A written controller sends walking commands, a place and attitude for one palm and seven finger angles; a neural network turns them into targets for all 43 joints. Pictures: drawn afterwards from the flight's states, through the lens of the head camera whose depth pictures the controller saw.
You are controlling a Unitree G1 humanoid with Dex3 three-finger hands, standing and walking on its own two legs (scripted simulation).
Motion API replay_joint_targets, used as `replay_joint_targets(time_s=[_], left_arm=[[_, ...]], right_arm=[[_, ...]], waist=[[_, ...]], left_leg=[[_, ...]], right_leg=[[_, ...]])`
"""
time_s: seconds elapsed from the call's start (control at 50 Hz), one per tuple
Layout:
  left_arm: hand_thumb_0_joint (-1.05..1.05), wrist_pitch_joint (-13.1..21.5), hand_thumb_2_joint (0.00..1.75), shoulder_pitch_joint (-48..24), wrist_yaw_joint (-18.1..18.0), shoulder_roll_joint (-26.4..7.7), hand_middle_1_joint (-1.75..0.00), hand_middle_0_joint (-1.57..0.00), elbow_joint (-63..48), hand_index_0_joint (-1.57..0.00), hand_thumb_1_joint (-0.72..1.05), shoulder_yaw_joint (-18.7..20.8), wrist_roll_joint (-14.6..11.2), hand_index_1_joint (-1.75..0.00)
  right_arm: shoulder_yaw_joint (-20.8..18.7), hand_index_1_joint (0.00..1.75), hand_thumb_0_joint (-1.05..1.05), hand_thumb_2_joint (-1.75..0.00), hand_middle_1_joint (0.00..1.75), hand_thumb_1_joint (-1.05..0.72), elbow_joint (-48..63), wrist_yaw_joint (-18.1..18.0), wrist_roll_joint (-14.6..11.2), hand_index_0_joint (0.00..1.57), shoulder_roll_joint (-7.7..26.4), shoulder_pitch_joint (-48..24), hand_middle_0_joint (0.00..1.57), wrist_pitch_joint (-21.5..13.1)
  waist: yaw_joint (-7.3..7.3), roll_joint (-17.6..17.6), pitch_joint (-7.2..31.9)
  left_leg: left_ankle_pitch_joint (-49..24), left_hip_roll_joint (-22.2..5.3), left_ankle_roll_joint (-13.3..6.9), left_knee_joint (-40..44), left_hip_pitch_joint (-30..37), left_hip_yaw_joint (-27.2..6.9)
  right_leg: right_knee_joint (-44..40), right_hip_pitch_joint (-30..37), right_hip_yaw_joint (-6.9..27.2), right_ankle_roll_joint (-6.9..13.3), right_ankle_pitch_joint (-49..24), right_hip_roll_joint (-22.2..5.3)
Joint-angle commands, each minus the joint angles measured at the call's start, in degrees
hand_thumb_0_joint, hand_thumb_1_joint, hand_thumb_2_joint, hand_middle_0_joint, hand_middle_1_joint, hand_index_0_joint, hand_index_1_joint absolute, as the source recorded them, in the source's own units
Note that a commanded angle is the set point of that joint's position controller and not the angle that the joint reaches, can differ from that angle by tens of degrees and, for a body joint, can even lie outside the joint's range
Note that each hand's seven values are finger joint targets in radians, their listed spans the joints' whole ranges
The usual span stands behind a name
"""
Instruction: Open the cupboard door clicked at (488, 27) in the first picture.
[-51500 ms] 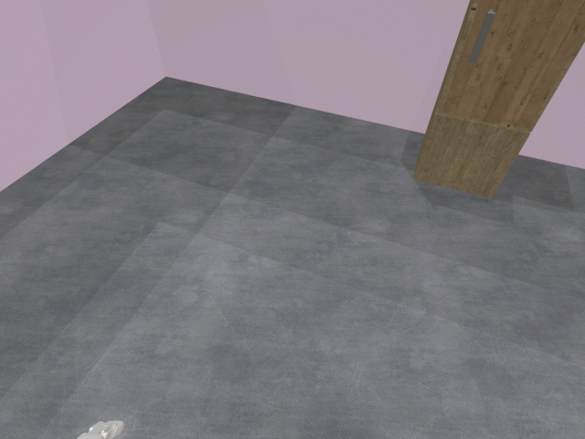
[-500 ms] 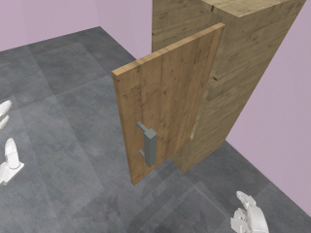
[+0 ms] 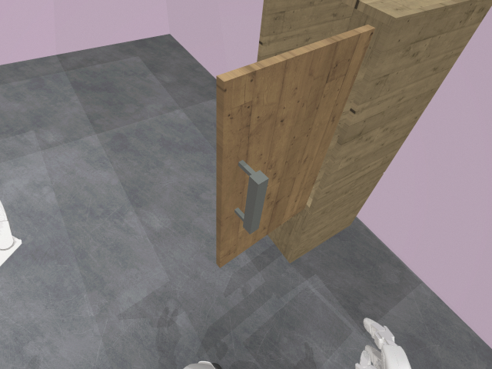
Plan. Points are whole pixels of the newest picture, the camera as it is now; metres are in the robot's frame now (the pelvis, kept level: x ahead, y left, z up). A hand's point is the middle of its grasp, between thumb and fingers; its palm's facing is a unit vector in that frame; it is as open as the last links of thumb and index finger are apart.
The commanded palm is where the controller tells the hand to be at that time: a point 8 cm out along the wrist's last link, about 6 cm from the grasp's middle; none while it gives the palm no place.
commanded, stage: step back with the hand held close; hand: left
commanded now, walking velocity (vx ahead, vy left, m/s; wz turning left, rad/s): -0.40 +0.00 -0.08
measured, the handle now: (247, 198) +0.44 +0.02 -0.01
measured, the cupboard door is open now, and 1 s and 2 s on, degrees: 96 96 96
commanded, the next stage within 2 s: stop stepping back and stand still in 0.14 s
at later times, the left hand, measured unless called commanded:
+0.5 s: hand (0, 337) +0.12 +0.24 +0.17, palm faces +0.35 -0.80 -0.49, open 7.4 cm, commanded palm +0.09 +0.28 +0.18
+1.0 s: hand out of the picture +0.08 +0.26 +0.17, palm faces +0.36 -0.77 -0.53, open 7.4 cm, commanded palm +0.04 +0.29 +0.18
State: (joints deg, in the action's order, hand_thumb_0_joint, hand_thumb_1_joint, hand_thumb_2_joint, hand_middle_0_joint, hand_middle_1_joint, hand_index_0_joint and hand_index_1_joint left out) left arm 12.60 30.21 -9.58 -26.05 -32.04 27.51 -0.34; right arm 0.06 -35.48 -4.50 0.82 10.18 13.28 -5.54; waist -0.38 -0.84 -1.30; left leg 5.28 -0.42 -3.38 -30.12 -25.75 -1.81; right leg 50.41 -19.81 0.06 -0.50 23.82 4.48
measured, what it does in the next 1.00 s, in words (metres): walks backwards: right foot, then left foot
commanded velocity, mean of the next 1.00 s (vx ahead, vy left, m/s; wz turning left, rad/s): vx -0.06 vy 0.01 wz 0.00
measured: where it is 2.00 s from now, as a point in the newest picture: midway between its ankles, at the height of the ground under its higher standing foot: outside the picture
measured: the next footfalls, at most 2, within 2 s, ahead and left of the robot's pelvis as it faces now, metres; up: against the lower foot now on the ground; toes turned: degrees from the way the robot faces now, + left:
right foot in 0.14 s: -0.11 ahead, -0.10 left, +0.00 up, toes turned -6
left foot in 0.60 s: -0.05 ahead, +0.11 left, +0.00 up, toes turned -5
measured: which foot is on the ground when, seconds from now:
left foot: down 0.00-0.44, up 0.46-0.58, down 0.60-1.00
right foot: up 0.00-0.12, down 0.14-1.00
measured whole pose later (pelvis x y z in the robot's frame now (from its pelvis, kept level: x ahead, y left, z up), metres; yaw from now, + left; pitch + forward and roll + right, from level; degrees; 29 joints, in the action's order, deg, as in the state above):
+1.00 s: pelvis -0.12 +0.00 +0.01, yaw -5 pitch +1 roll -1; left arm 10.6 36.8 -8.3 -24.0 -25.7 24.6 -2.8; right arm 0.9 -38.9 -4.2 -0.3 11.6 13.9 -5.7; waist 0.3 -2.7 2.1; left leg 13.4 -0.6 0.2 -33.3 -18.6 -0.3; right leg 26.0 -10.6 -2.1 2.1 16.1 2.4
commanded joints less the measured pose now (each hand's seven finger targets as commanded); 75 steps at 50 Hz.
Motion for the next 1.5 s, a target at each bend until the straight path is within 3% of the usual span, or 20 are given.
replay_joint_targets(time_s=[0.0, 0.08, 0.12, 0.22, 0.28, 0.32, 0.36, 0.4, 0.42, 0.44, 0.54, 0.6, 0.64, 0.72, 0.78, 0.88, 1.0, 1.08, 1.28, 1.48], left_arm=[[0.0, 2.33, 0.9, 3.18, -0.82, -5.91, -0.3, -0.2, -9.71, -0.2, 0.9, 3.11, -2.25, -0.3], [0.0, 2.17, 0.9, -0.68, 0.24, -6.84, -0.3, -0.2, -11.49, -0.2, 0.9, 1.12, -2.63, -0.3], [0.0, 2.99, 0.9, -3.08, 0.51, -11.11, -0.3, -0.2, -12.7, -0.2, 0.9, 3.43, -2.95, -0.3], [0.0, 3.39, 0.9, -1.4, 1.0, -15.08, -0.3, -0.2, -12.62, -0.2, 0.9, 9.05, -4.27, -0.3], [0.0, 1.75, 0.9, 6.89, 1.38, -11.92, -0.3, -0.2, -9.38, -0.2, 0.9, 8.38, -4.43, -0.3], [0.0, 1.64, 0.9, 6.63, 1.37, -10.91, -0.3, -0.2, -9.15, -0.2, 0.9, 7.43, -4.81, -0.3], [0.0, 0.77, 0.9, 5.25, 1.15, -10.03, -0.3, -0.2, -6.78, -0.2, 0.9, 6.83, -4.37, -0.3], [0.0, 0.76, 0.9, 3.86, 0.86, -9.63, -0.3, -0.2, -5.18, -0.2, 0.9, 4.72, -4.08, -0.3], [0.0, 0.59, 0.9, 2.9, 0.56, -10.23, -0.3, -0.2, -5.39, -0.2, 0.9, 4.46, -4.12, -0.3], [0.0, 0.64, 0.9, 1.4, 0.44, -9.54, -0.3, -0.2, -5.38, -0.2, 0.9, 3.87, -3.41, -0.3], [0.0, 1.17, 0.9, -11.08, -0.21, -7.29, -0.3, -0.2, -5.0, -0.2, 0.9, -0.46, -1.3, -0.3], [0.0, 1.94, 0.9, -10.94, -1.15, -9.19, -0.3, -0.2, -10.12, -0.2, 0.9, 0.87, -0.68, -0.3], [0.0, 2.0, 0.9, -7.85, -0.9, -10.59, -0.3, -0.2, -14.36, -0.2, 0.9, 2.5, -0.76, -0.3], [0.0, 1.75, 0.9, 3.4, -0.89, -9.51, -0.3, -0.2, -15.8, -0.2, 0.9, 5.47, -1.87, -0.3], [0.0, 1.17, 0.9, 11.92, -0.62, -10.26, -0.3, -0.2, -9.58, -0.2, 0.9, 8.78, -2.88, -0.3], [0.0, -0.07, 0.9, 6.22, -0.19, -7.12, -0.3, -0.2, -2.01, -0.2, 0.9, 5.49, -4.16, -0.3], [0.0, 0.45, 0.9, -6.68, 0.17, -5.87, -0.3, -0.2, -0.4, -0.2, 0.9, -0.69, -1.66, -0.3], [0.0, 1.32, 0.9, -9.91, 0.07, -8.82, -0.3, -0.2, -9.97, -0.2, 0.9, -0.34, -0.52, -0.3], [0.0, 1.86, 0.9, 5.24, -0.31, -6.92, -0.3, -0.2, -2.31, -0.2, 0.9, 4.26, -2.48, -0.3], [0.0, 1.48, 0.9, -6.65, 0.3, -7.19, -0.3, -0.2, -5.02, -0.2, 0.9, -0.43, -1.22, -0.3]], right_arm=[[-3.08, 0.3, 0.0, -0.9, 0.3, -0.9, 7.94, 0.55, 0.39, 0.2, 8.65, -6.93, 0.2, -4.33], [-2.83, 0.3, 0.0, -0.9, 0.3, -0.9, 5.58, 1.13, 0.66, 0.2, 9.07, -6.39, 0.2, -3.18], [-2.46, 0.3, 0.0, -0.9, 0.3, -0.9, 5.8, 0.9, 0.38, 0.2, 8.29, -7.61, 0.2, -1.98], [-2.21, 0.3, 0.0, -0.9, 0.3, -0.9, 9.99, -1.13, -2.16, 0.2, 8.12, -11.67, 0.2, -1.99], [-2.31, 0.3, 0.0, -0.9, 0.3, -0.9, 10.05, -0.85, -1.24, 0.2, 9.29, -10.8, 0.2, -1.26], [-2.03, 0.3, 0.0, -0.9, 0.3, -0.9, 9.82, -0.21, -0.43, 0.2, 9.31, -10.1, 0.2, -1.1], [-2.24, 0.3, 0.0, -0.9, 0.3, -0.9, 10.21, -0.51, 0.06, 0.2, 9.75, -10.59, 0.2, -0.66], [-2.86, 0.3, 0.0, -0.9, 0.3, -0.9, 9.43, -0.57, -0.51, 0.2, 9.01, -8.17, 0.2, -0.49], [-3.53, 0.3, 0.0, -0.9, 0.3, -0.9, 8.34, -0.69, -0.96, 0.2, 9.2, -7.89, 0.2, -0.58], [-3.6, 0.3, 0.0, -0.9, 0.3, -0.9, 7.45, -0.8, -0.66, 0.2, 9.54, -7.71, 0.2, -0.78], [-1.26, 0.3, 0.0, -0.9, 0.3, -0.9, 6.21, -2.59, -0.7, 0.2, 8.94, -7.19, 0.2, -4.57], [-2.61, 0.3, 0.0, -0.9, 0.3, -0.9, 6.96, -2.57, -1.11, 0.2, 10.83, -3.9, 0.2, -6.92], [-1.94, 0.3, 0.0, -0.9, 0.3, -0.9, 7.22, -1.25, -0.16, 0.2, 8.45, -2.73, 0.2, -7.48], [-2.2, 0.3, 0.0, -0.9, 0.3, -0.9, 8.17, 0.53, -0.04, 0.2, 8.37, -4.32, 0.2, -8.2], [-1.73, 0.3, 0.0, -0.9, 0.3, -0.9, 8.63, 0.76, -0.32, 0.2, 8.2, -5.81, 0.2, -6.63], [-2.88, 0.3, 0.0, -0.9, 0.3, -0.9, 6.52, 0.3, -1.3, 0.2, 7.79, -6.19, 0.2, -2.67], [-2.01, 0.3, 0.0, -0.9, 0.3, -0.9, 5.29, -1.93, -0.94, 0.2, 9.48, -6.98, 0.2, -5.28], [-1.46, 0.3, 0.0, -0.9, 0.3, -0.9, 6.43, -1.93, -0.66, 0.2, 8.98, -6.62, 0.2, -6.35], [-2.32, 0.3, 0.0, -0.9, 0.3, -0.9, 8.27, -0.5, -0.47, 0.2, 8.49, -6.42, 0.2, -4.51], [-1.9, 0.3, 0.0, -0.9, 0.3, -0.9, 7.66, -1.37, -0.78, 0.2, 9.59, -7.06, 0.2, -5.41]], waist=[[0.5, -9.32, 7.5], [0.62, -9.68, 11.09], [0.67, 0.06, 13.61], [1.37, 10.76, 16.7], [0.79, -10.65, 15.57], [0.71, -16.62, 8.77], [-0.12, -12.13, -0.21], [-1.05, 4.64, -0.3], [-0.13, 12.83, -2.08], [0.03, 12.23, -4.22], [-0.63, -1.37, -2.41], [1.19, -10.67, 7.96], [0.08, -14.89, 12.43], [1.13, -11.92, 12.56], [1.06, -8.48, 10.77], [-0.54, 10.95, 2.6], [0.14, -1.52, 2.49], [0.93, -7.34, 8.17], [0.26, -3.22, 2.86], [0.09, -3.31, 2.79]], left_leg=[[16.32, -12.63, -2.82, 20.12, 6.41, -13.09], [-5.02, -9.62, 1.38, 12.29, 17.41, -6.41], [-10.99, -6.26, 2.35, 1.61, 21.62, -0.81], [-5.42, 0.16, 1.84, -2.25, 18.08, 5.71], [-19.66, -4.27, -0.6, 3.46, 28.85, 0.31], [5.77, -8.09, -0.6, 13.14, 17.39, -5.83], [27.08, -5.36, 3.28, 16.4, 3.3, -4.93], [14.87, 1.07, 6.11, -7.1, 14.92, 3.1], [11.85, 2.17, 5.92, -22.63, 15.57, 1.06], [12.47, 1.2, 5.28, -30.39, 8.27, -0.98], [3.46, -1.0, 3.23, 3.74, 11.33, 2.59], [-24.33, -10.94, -1.24, 5.13, 25.63, -7.77], [-38.02, -10.5, -0.71, 6.35, 29.62, -11.23], [-12.2, -11.48, -2.56, 11.93, 18.43, -9.92], [1.78, -7.43, 0.6, 11.58, 8.89, -4.08], [11.72, -0.33, 4.56, -13.02, 8.77, 0.13], [-3.17, -4.8, 1.55, 8.02, 16.26, -2.42], [-15.84, -5.04, 1.37, 7.72, 18.17, -3.24], [8.39, -2.45, 3.15, 8.77, 9.98, -2.12], [13.53, -3.44, 2.21, 13.8, 11.81, -3.74]], right_leg=[[-9.27, 4.49, -0.89, 1.07, 6.16, -0.2], [-33.98, 6.44, 0.61, 2.74, -6.8, -3.02], [-35.0, 3.46, 6.91, 3.16, -24.78, -10.08], [-23.86, 10.98, 0.16, -5.37, -66.96, -10.83], [-20.58, 0.68, -1.55, -2.84, -28.22, -4.67], [-24.38, 1.81, -2.24, -0.31, 4.0, -1.49], [-31.1, 4.28, -2.09, 3.02, 11.51, -1.59], [-42.9, -12.37, 8.52, 6.54, 22.18, -12.36], [-46.59, -20.69, 16.05, 9.36, 22.87, -19.96], [-45.05, -18.44, 15.36, 10.78, 14.54, -21.75], [-27.44, 1.88, 0.78, 3.57, -19.99, -11.2], [-17.05, 1.22, 0.17, 0.0, -10.63, -5.3], [-12.41, -0.03, -1.59, 0.18, -2.73, -3.04], [-13.71, 7.78, -0.44, 0.06, 1.13, -3.73], [-26.65, 16.38, -2.75, 0.35, -7.95, -3.92], [-40.97, -2.08, 14.32, 7.76, 0.58, -18.29], [-29.46, 4.4, 2.67, 0.54, -15.9, -7.6], [-24.72, 10.48, 0.32, -0.11, -24.07, -6.28], [-35.08, 8.27, 3.71, 1.69, -7.94, -7.67], [-34.25, 7.52, 0.68, -0.01, -4.85, -5.27]])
